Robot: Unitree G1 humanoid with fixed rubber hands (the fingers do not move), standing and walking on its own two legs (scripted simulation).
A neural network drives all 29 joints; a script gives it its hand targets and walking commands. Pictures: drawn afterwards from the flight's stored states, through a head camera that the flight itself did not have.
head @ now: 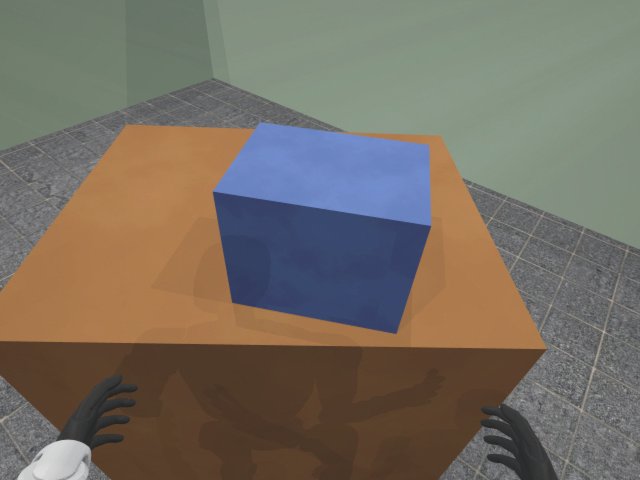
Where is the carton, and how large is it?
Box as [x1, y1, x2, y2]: [213, 122, 430, 333]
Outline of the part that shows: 260,122 213,190 213,196 232,302 396,333 430,228 428,145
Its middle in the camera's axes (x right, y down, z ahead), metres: +0.02 -0.03 +0.63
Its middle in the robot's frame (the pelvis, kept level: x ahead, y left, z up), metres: +0.49 +0.01 +0.06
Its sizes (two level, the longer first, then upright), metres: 0.278 0.202 0.231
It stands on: a pedestal, 0.71 m high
